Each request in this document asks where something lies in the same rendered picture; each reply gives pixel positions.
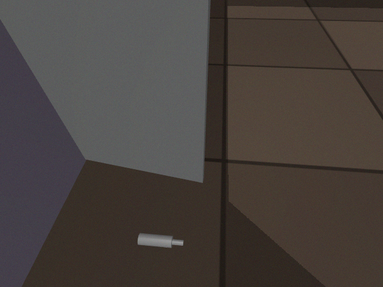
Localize bottle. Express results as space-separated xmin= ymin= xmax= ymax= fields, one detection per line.
xmin=138 ymin=233 xmax=184 ymax=248

